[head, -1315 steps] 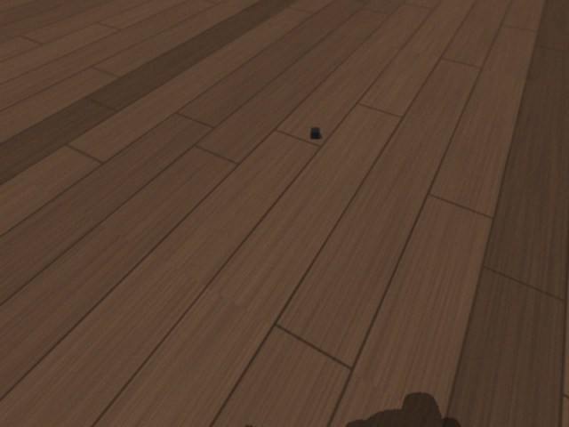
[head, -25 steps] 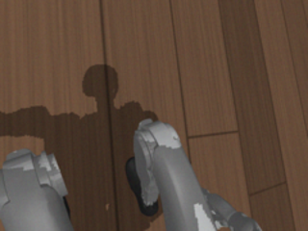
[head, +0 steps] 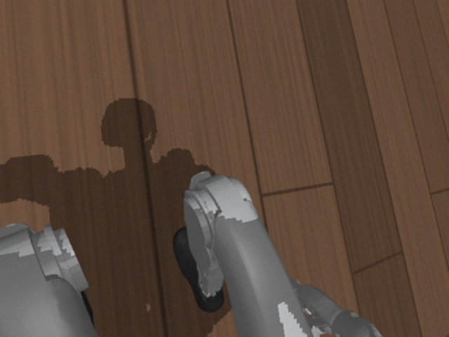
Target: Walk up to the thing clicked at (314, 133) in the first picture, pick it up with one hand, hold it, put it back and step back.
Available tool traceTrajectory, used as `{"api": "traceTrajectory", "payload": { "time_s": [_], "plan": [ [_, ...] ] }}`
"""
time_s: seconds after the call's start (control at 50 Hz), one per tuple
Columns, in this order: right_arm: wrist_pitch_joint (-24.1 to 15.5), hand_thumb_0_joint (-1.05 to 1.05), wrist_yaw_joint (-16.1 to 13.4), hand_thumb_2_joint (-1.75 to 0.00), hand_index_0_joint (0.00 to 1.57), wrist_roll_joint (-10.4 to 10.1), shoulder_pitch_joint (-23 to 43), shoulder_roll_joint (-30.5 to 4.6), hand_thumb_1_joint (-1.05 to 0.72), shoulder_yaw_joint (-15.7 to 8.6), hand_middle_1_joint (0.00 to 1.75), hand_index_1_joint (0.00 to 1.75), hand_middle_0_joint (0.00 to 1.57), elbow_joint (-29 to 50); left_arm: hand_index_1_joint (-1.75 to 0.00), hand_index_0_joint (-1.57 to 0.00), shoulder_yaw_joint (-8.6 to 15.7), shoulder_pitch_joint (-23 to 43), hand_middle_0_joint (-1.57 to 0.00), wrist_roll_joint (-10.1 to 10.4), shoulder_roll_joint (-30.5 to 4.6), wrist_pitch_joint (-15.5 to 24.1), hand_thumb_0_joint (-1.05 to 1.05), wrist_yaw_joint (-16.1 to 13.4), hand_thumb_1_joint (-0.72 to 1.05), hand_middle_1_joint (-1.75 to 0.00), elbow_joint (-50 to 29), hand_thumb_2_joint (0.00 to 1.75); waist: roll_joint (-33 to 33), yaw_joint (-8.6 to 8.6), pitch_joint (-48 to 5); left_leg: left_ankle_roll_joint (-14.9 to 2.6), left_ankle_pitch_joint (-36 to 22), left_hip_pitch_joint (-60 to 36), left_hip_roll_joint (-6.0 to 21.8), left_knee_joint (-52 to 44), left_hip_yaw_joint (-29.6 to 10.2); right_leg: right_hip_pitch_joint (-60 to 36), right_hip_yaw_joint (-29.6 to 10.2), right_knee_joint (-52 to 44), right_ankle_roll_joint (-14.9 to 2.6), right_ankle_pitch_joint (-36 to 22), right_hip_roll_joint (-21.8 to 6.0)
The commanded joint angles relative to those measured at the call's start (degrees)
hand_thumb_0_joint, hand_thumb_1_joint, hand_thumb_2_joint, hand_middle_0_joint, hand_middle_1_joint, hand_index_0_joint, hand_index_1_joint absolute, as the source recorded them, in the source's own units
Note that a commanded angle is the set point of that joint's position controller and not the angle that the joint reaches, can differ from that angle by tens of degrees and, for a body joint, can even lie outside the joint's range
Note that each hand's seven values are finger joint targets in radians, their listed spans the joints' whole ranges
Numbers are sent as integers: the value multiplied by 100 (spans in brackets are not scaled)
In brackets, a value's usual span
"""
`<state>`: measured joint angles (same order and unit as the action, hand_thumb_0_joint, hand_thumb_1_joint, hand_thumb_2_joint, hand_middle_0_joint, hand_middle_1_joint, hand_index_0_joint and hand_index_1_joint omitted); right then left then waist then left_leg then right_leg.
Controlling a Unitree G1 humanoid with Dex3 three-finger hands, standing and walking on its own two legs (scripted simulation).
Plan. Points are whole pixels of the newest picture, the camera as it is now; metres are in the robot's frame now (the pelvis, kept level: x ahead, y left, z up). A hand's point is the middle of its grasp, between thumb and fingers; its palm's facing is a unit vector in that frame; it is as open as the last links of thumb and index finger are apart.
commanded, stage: open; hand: left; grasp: from above
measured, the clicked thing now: out of the picture +0.40 +0.35 -0.27
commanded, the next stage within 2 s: withdraw in 0.78 s
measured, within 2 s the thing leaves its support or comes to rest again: neither
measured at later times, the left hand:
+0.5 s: hand out of the picture +0.40 +0.35 -0.24, palm faces -0.38 -0.24 -0.90, open 11.8 cm
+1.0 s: hand out of the picture +0.41 +0.35 -0.24, palm faces -0.35 -0.25 -0.90, open 13.6 cm
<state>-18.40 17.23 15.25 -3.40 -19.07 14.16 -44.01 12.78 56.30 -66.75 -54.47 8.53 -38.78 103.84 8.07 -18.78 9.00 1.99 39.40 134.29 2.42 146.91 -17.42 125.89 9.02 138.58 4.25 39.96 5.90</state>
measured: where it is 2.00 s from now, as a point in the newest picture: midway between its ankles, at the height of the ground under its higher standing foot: (148, 310)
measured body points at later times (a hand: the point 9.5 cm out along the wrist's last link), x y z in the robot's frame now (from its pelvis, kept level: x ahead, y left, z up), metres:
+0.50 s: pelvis +0.00 +0.00 +0.00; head +0.26 +0.13 +0.35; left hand +0.42 +0.36 -0.19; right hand +0.08 -0.24 -0.06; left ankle +0.07 +0.14 -0.26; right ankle +0.11 -0.12 -0.26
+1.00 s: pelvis +0.00 +0.00 +0.01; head +0.26 +0.14 +0.35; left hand +0.42 +0.36 -0.19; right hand +0.07 -0.25 -0.05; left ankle +0.07 +0.14 -0.26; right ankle +0.11 -0.12 -0.26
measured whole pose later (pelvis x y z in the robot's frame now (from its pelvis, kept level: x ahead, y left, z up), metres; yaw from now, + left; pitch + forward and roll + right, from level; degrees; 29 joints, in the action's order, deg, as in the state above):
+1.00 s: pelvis +0.00 +0.00 +0.01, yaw -1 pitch +25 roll -14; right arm -19.0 17.3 15.0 -4.2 -20.2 15.3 -42.9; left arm 11.4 56.0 -65.9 -55.5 9.1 -38.5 99.1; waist 8.8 -18.7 10.1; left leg 2.2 39.5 133.3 2.5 145.6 -18.1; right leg 124.7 9.8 136.7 3.9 39.6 5.8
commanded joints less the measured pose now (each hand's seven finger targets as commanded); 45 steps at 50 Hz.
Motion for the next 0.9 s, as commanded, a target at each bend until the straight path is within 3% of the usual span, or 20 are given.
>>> {"api": "traceTrajectory", "payload": {
  "time_s": [0.0,0.02,0.06,0.12,0.22,0.26,0.28,0.3,0.36,0.42,0.46,0.54,0.58,0.6,0.66,0.68,0.76,0.8,0.84,0.88],
  "plan": [
    [-114,0,-63,-90,20,-70,-911,-1901,-89,-478,30,30,20,-46,-40,-77,-109,1476,-76,31,-1473,31,0,-265,25,-40,-761,46,-2825,-172,-3382,-183,-653,-2741,205,-1508,762,-1526,768,-1255,-502,-1086,97],
    [-116,0,-69,-90,20,-85,-844,-1856,-89,-472,30,30,20,-16,-39,-73,-97,1359,-72,35,-1459,48,0,-295,20,-40,-810,45,-2923,-79,-3534,-165,-749,-2851,201,-1534,763,-1622,757,-1273,-515,-1158,114],
    [-103,0,-54,-90,20,-55,-878,-1878,-89,-440,30,30,20,-33,-44,-68,-6,1275,-67,9,-1548,33,0,-392,13,-44,-760,51,-2979,-70,-3574,-163,-860,-2862,217,-1507,764,-1681,774,-1226,-501,-1298,120],
    [-134,0,-24,-90,20,-46,-801,-1866,-89,-437,30,30,20,-67,-50,-61,-196,1420,-60,42,-1336,-20,0,-405,6,-50,-783,54,-2896,-185,-3456,-167,-834,-2765,228,-1450,799,-1672,754,-1262,-488,-1338,131],
    [-263,0,54,-90,20,-63,-900,-1924,-89,-448,30,30,20,-70,-58,-51,-254,1462,-52,132,-1378,-150,0,-332,-6,-57,-719,64,-2926,-227,-3320,-170,-813,-2802,225,-1429,776,-1554,748,-1251,-475,-1315,90],
    [-260,0,67,-90,20,-87,-932,-1876,-89,-459,30,30,20,-38,-59,-49,-152,1240,-49,185,-1332,-203,0,-329,-10,-58,-700,66,-2938,-122,-3483,-157,-959,-2912,221,-1478,751,-1634,766,-1259,-487,-1407,94],
    [-269,0,63,-90,20,-95,-857,-1871,-89,-444,30,30,20,-50,-62,-46,-239,1232,-46,248,-1230,-201,0,-306,-12,-61,-821,67,-2999,-86,-3508,-136,-976,-2930,228,-1540,745,-1671,756,-1266,-502,-1417,113],
    [-296,0,95,-90,20,-90,-906,-1863,-89,-436,30,30,20,-66,-63,-43,-334,1370,-44,211,-1206,-208,0,-266,-16,-62,-827,68,-3061,-171,-3511,-134,-1025,-2983,227,-1501,728,-1613,773,-1213,-496,-1479,98],
    [-308,0,118,-90,20,-134,-907,-1854,-89,-451,30,30,20,-32,-68,-39,-377,1380,-39,301,-1227,-242,0,-166,-19,-68,-906,71,-3014,-145,-3463,-171,-939,-2894,218,-1469,758,-1626,730,-1251,-502,-1410,103],
    [-260,0,99,-90,20,-159,-1004,-1910,-89,-463,30,30,20,12,-73,-34,-227,993,-34,382,-1231,-258,0,-151,-25,-72,-745,76,-2739,-95,-3645,-210,-1095,-2797,218,-1489,772,-1881,719,-1393,-487,-1528,148],
    [-273,0,91,-90,20,-160,-974,-1838,-89,-435,30,30,20,-1,-77,-30,-388,1299,-30,402,-1112,-212,0,-104,-28,-78,-971,78,-2886,-146,-3641,-200,-1131,-2889,214,-1489,788,-1859,704,-1370,-494,-1585,142],
    [-213,0,72,-90,20,-175,-1118,-1920,-89,-461,30,30,20,-35,-81,-25,-91,1017,-25,390,-1384,-165,0,-103,-34,-81,-738,83,-2855,-119,-3626,-173,-1250,-2870,224,-1545,718,-1871,758,-1287,-510,-1611,118],
    [-204,0,73,-90,20,-161,-1062,-1876,-89,-421,30,30,20,10,-83,-23,-271,1344,-23,311,-1276,-104,0,-64,-37,-82,-794,85,-2911,-244,-3431,-176,-1101,-2841,223,-1528,716,-1722,755,-1262,-515,-1513,95],
    [-188,0,59,-90,20,-155,-1083,-1939,-89,-444,30,30,20,-20,-85,-22,-171,1343,-22,303,-1425,-82,0,-50,-37,-85,-773,85,-2867,-256,-3368,-177,-997,-2818,231,-1555,702,-1701,769,-1290,-514,-1414,92],
    [-172,0,14,-90,20,-163,-1034,-1934,-89,-429,30,30,20,60,-86,-20,-244,1390,-21,310,-1373,2,0,-21,-39,-85,-783,88,-2746,-259,-3357,-220,-876,-2674,207,-1466,783,-1756,717,-1402,-494,-1338,105],
    [-139,0,-16,-90,20,-122,-1097,-1955,-88,-415,30,30,20,29,-87,-20,-107,1191,-20,288,-1548,28,0,-48,-39,-87,-692,88,-2652,-250,-3383,-242,-812,-2607,204,-1490,815,-1935,681,-1496,-484,-1310,129],
    [-138,0,-53,-90,20,-95,-1067,-1924,-88,-423,30,30,20,20,-90,-16,-290,1237,-16,259,-1289,108,0,-46,-42,-90,-786,90,-2840,-209,-3488,-172,-896,-2862,214,-1565,756,-1822,774,-1410,-504,-1328,117],
    [-96,0,-61,-90,20,-103,-1099,-1875,-88,-384,30,30,20,15,-91,-15,-175,1105,-15,202,-1472,102,0,-83,-43,-90,-676,92,-2768,-180,-3458,-183,-941,-2807,226,-1539,750,-1878,758,-1388,-497,-1398,128],
    [-107,0,-79,-90,20,-108,-1017,-1926,-88,-408,30,30,20,85,-92,-14,-317,1339,-15,223,-1335,111,0,-96,-44,-91,-954,93,-2752,-199,-3501,-184,-934,-2826,214,-1525,761,-1837,764,-1400,-488,-1402,112],
    [-135,0,-79,-90,20,-104,-929,-1934,-90,-394,30,30,20,92,-93,-15,-305,1404,-12,193,-1460,85,0,-142,-43,-96,-938,90,-2910,-192,-3411,-158,-850,-2953,234,-1572,756,-1745,760,-1392,-503,-1336,108]
  ]
}}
